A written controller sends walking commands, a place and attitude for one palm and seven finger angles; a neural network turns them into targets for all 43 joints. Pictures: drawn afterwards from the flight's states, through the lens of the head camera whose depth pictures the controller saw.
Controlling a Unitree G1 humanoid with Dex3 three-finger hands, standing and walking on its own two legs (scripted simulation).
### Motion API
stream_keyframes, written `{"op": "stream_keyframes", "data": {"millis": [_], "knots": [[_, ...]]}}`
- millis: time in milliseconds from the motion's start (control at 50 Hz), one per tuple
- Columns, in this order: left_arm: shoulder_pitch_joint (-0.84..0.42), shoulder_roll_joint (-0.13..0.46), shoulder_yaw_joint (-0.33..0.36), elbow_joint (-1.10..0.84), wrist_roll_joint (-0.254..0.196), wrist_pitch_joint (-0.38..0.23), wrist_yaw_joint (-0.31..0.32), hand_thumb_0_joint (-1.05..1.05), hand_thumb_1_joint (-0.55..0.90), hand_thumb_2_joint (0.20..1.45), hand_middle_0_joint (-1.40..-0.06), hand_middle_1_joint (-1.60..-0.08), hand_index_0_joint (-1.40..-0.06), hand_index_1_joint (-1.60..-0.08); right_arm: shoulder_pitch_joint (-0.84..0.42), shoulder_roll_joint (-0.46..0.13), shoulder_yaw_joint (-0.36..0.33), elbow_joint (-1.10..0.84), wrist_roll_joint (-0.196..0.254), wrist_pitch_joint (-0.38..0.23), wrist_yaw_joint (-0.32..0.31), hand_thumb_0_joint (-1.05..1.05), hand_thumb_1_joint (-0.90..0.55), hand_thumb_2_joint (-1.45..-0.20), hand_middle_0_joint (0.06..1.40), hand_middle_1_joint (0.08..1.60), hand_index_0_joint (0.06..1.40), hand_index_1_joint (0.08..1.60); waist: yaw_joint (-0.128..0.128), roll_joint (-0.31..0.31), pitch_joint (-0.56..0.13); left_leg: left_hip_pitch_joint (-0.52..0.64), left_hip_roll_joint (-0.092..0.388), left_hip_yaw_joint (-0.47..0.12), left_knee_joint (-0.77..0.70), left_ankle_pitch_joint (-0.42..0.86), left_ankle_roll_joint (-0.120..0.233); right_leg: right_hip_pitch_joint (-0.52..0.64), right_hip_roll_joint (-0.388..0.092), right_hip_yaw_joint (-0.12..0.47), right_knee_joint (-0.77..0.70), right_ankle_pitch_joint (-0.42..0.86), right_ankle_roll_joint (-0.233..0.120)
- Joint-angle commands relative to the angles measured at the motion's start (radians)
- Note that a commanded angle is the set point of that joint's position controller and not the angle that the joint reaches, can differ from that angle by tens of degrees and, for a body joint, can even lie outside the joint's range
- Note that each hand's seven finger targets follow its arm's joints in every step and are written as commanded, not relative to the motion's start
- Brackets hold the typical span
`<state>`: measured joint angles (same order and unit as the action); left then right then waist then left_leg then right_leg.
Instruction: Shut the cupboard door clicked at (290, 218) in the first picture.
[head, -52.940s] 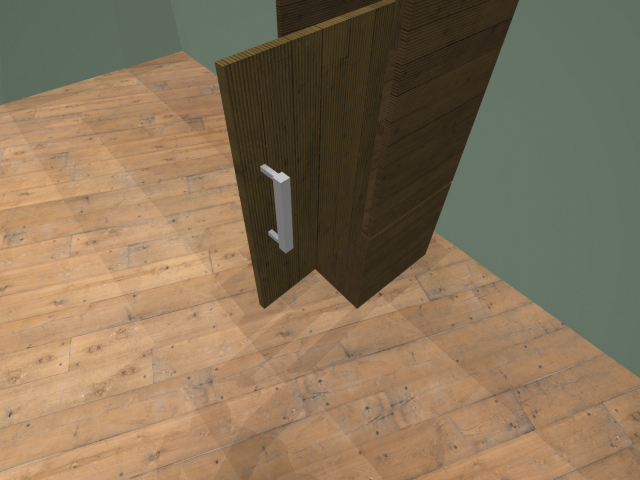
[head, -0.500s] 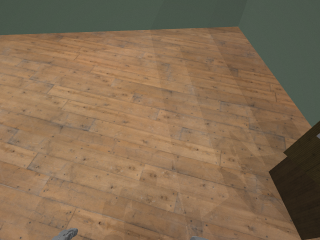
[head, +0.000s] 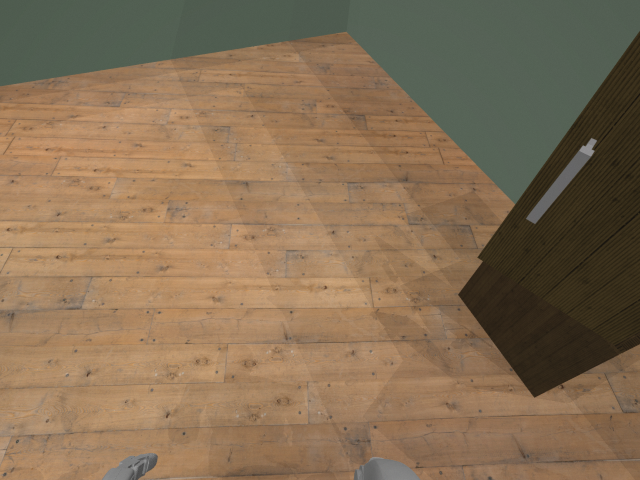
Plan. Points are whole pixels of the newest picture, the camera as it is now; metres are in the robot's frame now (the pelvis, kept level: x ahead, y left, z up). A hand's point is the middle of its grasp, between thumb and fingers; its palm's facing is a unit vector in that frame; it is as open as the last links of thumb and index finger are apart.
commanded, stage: turn to face it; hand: left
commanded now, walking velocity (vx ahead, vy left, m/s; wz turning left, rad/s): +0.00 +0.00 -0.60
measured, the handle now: (560, 182) +0.63 -0.42 -0.02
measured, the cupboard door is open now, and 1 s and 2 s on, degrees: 24 24 24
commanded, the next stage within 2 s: take the last steps up to it in 1.00 s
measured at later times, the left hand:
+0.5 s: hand (201, 463) +0.16 +0.17 -0.17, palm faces -0.26 -0.94 -0.22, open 7.3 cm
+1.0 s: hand (252, 448) +0.18 +0.10 -0.16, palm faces -0.48 -0.84 -0.24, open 7.3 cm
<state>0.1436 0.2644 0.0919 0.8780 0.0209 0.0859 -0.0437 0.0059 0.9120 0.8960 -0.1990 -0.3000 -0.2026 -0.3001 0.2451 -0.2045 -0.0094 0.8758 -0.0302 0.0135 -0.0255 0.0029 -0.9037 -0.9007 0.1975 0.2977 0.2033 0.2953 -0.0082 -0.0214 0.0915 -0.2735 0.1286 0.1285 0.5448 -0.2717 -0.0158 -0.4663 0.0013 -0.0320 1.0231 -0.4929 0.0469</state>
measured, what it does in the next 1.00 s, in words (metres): steps on the spot, turning right: right foot, then left foot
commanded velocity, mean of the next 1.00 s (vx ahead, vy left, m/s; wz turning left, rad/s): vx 0.00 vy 0.00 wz -0.47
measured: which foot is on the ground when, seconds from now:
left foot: down 0.00-0.16, up 0.18-0.44, down 0.46-0.76, up 0.78-1.00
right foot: up 0.00-0.14, down 0.16-0.46, up 0.48-0.74, down 0.76-1.00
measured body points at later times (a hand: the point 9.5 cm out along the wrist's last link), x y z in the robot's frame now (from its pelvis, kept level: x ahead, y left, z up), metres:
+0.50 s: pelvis +0.01 +0.00 -0.01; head +0.05 -0.01 +0.44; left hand +0.17 +0.22 -0.16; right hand +0.03 -0.28 -0.14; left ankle +0.07 +0.12 -0.74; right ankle -0.01 -0.13 -0.73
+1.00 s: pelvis +0.01 -0.03 +0.00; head +0.04 -0.06 +0.45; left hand +0.20 +0.14 -0.14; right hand -0.07 -0.29 -0.15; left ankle +0.07 +0.08 -0.70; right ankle -0.04 -0.13 -0.74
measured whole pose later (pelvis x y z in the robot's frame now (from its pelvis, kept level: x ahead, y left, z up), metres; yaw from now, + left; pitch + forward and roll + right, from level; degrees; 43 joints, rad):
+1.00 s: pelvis +0.01 -0.03 +0.00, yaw -30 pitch +1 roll +1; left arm 0.19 0.20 0.05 0.92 0.03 0.04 0.00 0.00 0.91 0.90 -0.20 -0.30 -0.21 -0.30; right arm 0.21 -0.25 -0.05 0.93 -0.01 0.05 -0.02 0.01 -0.91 -0.90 0.19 0.30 0.20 0.29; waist -0.01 0.01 0.06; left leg -0.40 0.05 0.06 0.84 -0.43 -0.06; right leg -0.27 0.02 0.03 0.52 -0.26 -0.02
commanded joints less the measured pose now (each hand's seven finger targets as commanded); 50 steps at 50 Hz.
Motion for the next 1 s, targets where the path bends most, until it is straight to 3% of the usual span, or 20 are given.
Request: {"op": "stream_keyframes", "data": {"millis": [0, 100, 120, 140, 200, 260, 340, 400, 420, 440, 460, 560, 640, 680, 700, 720, 740, 760, 840, 980], "knots": [[-0.051, 0.033, 0.000, -0.104, -0.005, -0.035, -0.004, 0.000, 0.900, 0.900, -0.200, -0.300, -0.200, -0.300, 0.053, -0.232, -0.072, -0.044, -0.004, -0.016, -0.014, 0.000, -0.900, -0.900, 0.200, 0.300, 0.200, 0.300, -0.031, 0.251, -0.147, 0.185, 0.220, -0.091, -0.134, 0.486, 0.135, 0.029, -0.005, -0.047, -0.175, 0.018, -0.006], [0.081, 0.090, 0.014, -0.067, -0.001, -0.053, 0.007, 0.000, 0.900, 0.900, -0.200, -0.300, -0.200, -0.300, 0.014, -0.234, -0.086, -0.048, 0.011, -0.004, 0.002, 0.000, -0.900, -0.900, 0.200, 0.300, 0.200, 0.300, 0.038, 0.150, -0.165, 0.014, 0.171, 0.005, 0.086, 0.270, 0.024, 0.363, -0.018, -0.029, -0.606, 0.332, -0.059], [0.132, 0.195, 0.032, -0.048, 0.010, -0.065, 0.020, 0.000, 0.900, 0.900, -0.200, -0.300, -0.200, -0.300, 0.000, -0.163, -0.074, -0.080, 0.021, -0.001, 0.008, 0.000, -0.900, -0.900, 0.200, 0.300, 0.200, 0.300, 0.062, -0.136, -0.184, -0.208, 0.050, 0.090, 0.292, -0.064, -0.043, 0.526, -0.247, 0.259, -0.691, 0.547, -0.142], [0.183, 0.256, 0.042, -0.036, 0.000, -0.067, 0.033, 0.000, 0.900, 0.900, -0.200, -0.300, -0.200, -0.300, -0.069, -0.141, -0.061, -0.124, 0.017, 0.006, 0.006, 0.000, -0.900, -0.900, 0.200, 0.300, 0.200, 0.300, 0.100, -0.224, -0.158, -0.334, -0.035, 0.012, 0.497, -0.387, -0.066, 0.481, -0.408, 0.437, -0.680, 0.828, -0.258], [0.039, 0.180, 0.031, -0.067, 0.001, -0.057, 0.055, 0.000, 0.900, 0.900, -0.200, -0.300, -0.200, -0.300, -0.080, -0.158, -0.064, -0.087, 0.016, 0.017, -0.007, 0.000, -0.900, -0.900, 0.200, 0.300, 0.200, 0.300, 0.033, -0.206, -0.095, -0.351, 0.002, -0.138, 0.619, -0.235, -0.062, 0.324, -0.299, 0.360, -0.684, 0.562, -0.271], [-0.014, 0.165, 0.025, -0.093, 0.008, -0.058, 0.053, 0.000, 0.900, 0.900, -0.200, -0.300, -0.200, -0.300, -0.040, -0.130, -0.059, -0.066, 0.015, 0.016, 0.005, 0.000, -0.900, -0.900, 0.200, 0.300, 0.200, 0.300, 0.002, -0.140, -0.127, -0.215, -0.034, -0.094, 0.452, -0.172, -0.071, 0.253, -0.221, 0.277, -0.652, 0.568, -0.232], [0.012, 0.184, 0.033, -0.080, 0.009, -0.054, 0.047, 0.000, 0.900, 0.900, -0.200, -0.300, -0.200, -0.300, -0.038, -0.122, -0.058, -0.079, 0.022, 0.010, 0.005, 0.000, -0.900, -0.900, 0.200, 0.300, 0.200, 0.300, 0.013, -0.144, -0.147, -0.136, -0.082, -0.079, 0.236, -0.160, -0.061, 0.257, -0.208, 0.355, -0.634, 0.529, -0.229], [-0.024, 0.168, 0.031, -0.086, -0.003, -0.046, 0.044, 0.000, 0.900, 0.900, -0.200, -0.300, -0.200, -0.300, 0.047, -0.136, -0.057, -0.054, 0.024, -0.005, -0.004, 0.000, -0.900, -0.900, 0.200, 0.300, 0.200, 0.300, -0.034, -0.139, -0.164, 0.064, -0.094, -0.078, -0.055, 0.013, -0.050, 0.152, -0.149, 0.358, -0.562, 0.478, -0.156], [-0.021, 0.124, 0.023, -0.100, -0.010, -0.041, 0.040, 0.000, 0.900, 0.900, -0.200, -0.300, -0.200, -0.300, 0.079, -0.187, -0.063, -0.049, 0.017, -0.016, -0.009, 0.000, -0.900, -0.900, 0.200, 0.300, 0.200, 0.300, -0.046, 0.002, -0.179, 0.170, 0.010, -0.189, -0.199, 0.014, -0.015, 0.047, -0.066, 0.293, -0.472, 0.347, -0.101], [0.007, 0.067, 0.010, -0.116, -0.016, -0.041, 0.028, 0.000, 0.900, 0.900, -0.200, -0.300, -0.200, -0.300, 0.090, -0.282, -0.081, -0.059, 0.005, -0.019, -0.008, 0.000, -0.900, -0.900, 0.200, 0.300, 0.200, 0.300, -0.042, 0.291, -0.178, 0.225, 0.241, -0.439, -0.270, 0.058, 0.081, -0.086, 0.064, 0.143, -0.254, 0.051, -0.044], [-0.016, 0.080, 0.012, -0.136, -0.009, -0.046, 0.022, 0.000, 0.900, 0.900, -0.200, -0.300, -0.200, -0.300, 0.096, -0.306, -0.081, -0.077, -0.002, -0.016, -0.015, 0.000, -0.900, -0.900, 0.200, 0.300, 0.200, 0.300, -0.050, 0.279, -0.144, 0.132, 0.366, -0.518, -0.299, 0.095, 0.180, -0.097, 0.043, 0.073, -0.051, -0.113, -0.026], [-0.016, 0.059, 0.011, -0.091, -0.002, -0.033, -0.002, 0.000, 0.900, 0.900, -0.200, -0.300, -0.200, -0.300, -0.018, -0.219, -0.059, -0.086, -0.009, -0.018, -0.019, 0.000, -0.900, -0.900, 0.200, 0.300, 0.200, 0.300, -0.002, 0.217, -0.114, 0.131, 0.202, -0.179, -0.182, 0.415, 0.145, -0.054, -0.017, 0.016, -0.001, -0.013, 0.000], [-0.016, 0.041, -0.004, -0.089, -0.004, -0.041, 0.001, 0.000, 0.900, 0.900, -0.200, -0.300, -0.200, -0.300, 0.025, -0.240, -0.072, -0.053, -0.004, -0.007, -0.010, 0.000, -0.900, -0.900, 0.200, 0.300, 0.200, 0.300, -0.024, 0.252, -0.137, 0.135, 0.203, -0.113, -0.107, 0.452, 0.130, 0.097, 0.014, -0.056, -0.270, 0.029, -0.017], [0.056, 0.051, -0.001, -0.064, -0.005, -0.047, 0.003, 0.000, 0.900, 0.900, -0.200, -0.300, -0.200, -0.300, -0.003, -0.247, -0.078, -0.050, 0.003, -0.001, -0.004, 0.000, -0.900, -0.900, 0.200, 0.300, 0.200, 0.300, 0.015, 0.224, -0.149, 0.060, 0.180, -0.069, -0.030, 0.341, 0.081, 0.245, 0.028, -0.074, -0.473, 0.218, -0.031], [0.115, 0.088, 0.009, -0.047, -0.001, -0.054, 0.008, 0.000, 0.900, 0.900, -0.200, -0.300, -0.200, -0.300, -0.017, -0.232, -0.079, -0.055, 0.010, 0.001, 0.000, 0.000, -0.900, -0.900, 0.200, 0.300, 0.200, 0.300, 0.043, 0.148, -0.163, -0.016, 0.137, -0.033, 0.066, 0.216, 0.032, 0.356, -0.011, -0.013, -0.596, 0.325, -0.051], [0.152, 0.188, 0.027, -0.031, 0.010, -0.067, 0.021, 0.000, 0.900, 0.900, -0.200, -0.300, -0.200, -0.300, -0.028, -0.161, -0.069, -0.081, 0.020, 0.004, 0.005, 0.000, -0.900, -0.900, 0.200, 0.300, 0.200, 0.300, 0.057, -0.131, -0.163, -0.217, 0.011, 0.057, 0.263, -0.092, -0.035, 0.474, -0.238, 0.291, -0.699, 0.499, -0.132], [0.192, 0.247, 0.034, -0.020, 0.002, -0.069, 0.033, 0.000, 0.900, 0.900, -0.200, -0.300, -0.200, -0.300, -0.088, -0.138, -0.056, -0.119, 0.016, 0.010, 0.006, 0.000, -0.900, -0.900, 0.200, 0.300, 0.200, 0.300, 0.095, -0.215, -0.147, -0.307, -0.056, -0.012, 0.458, -0.374, -0.052, 0.421, -0.401, 0.457, -0.714, 0.692, -0.252], [0.172, 0.223, 0.031, -0.023, 0.002, -0.068, 0.044, 0.000, 0.900, 0.900, -0.200, -0.300, -0.200, -0.300, -0.089, -0.142, -0.060, -0.099, 0.018, 0.020, -0.004, 0.000, -0.900, -0.900, 0.200, 0.300, 0.200, 0.300, 0.076, -0.173, -0.140, -0.316, -0.040, -0.118, 0.560, -0.326, -0.043, 0.361, -0.369, 0.448, -0.716, 0.581, -0.284], [0.010, 0.135, 0.010, -0.048, 0.007, -0.066, 0.059, 0.000, 0.900, 0.900, -0.200, -0.300, -0.200, -0.300, -0.032, -0.134, -0.054, -0.033, 0.015, 0.015, 0.004, 0.000, -0.900, -0.900, 0.200, 0.300, 0.200, 0.300, -0.005, -0.152, -0.125, -0.250, -0.028, -0.120, 0.529, -0.172, -0.050, 0.276, -0.244, 0.269, -0.679, 0.554, -0.239], [0.052, 0.140, 0.017, -0.015, 0.003, -0.063, 0.059, 0.000, 0.900, 0.900, -0.200, -0.300, -0.200, -0.300, 0.008, -0.094, -0.042, -0.003, 0.021, 0.005, -0.003, 0.000, -0.900, -0.900, 0.200, 0.300, 0.200, 0.300, 0.004, -0.127, -0.151, -0.058, -0.090, -0.081, 0.093, -0.074, -0.039, 0.283, -0.208, 0.303, -0.625, 0.586, -0.218]]}}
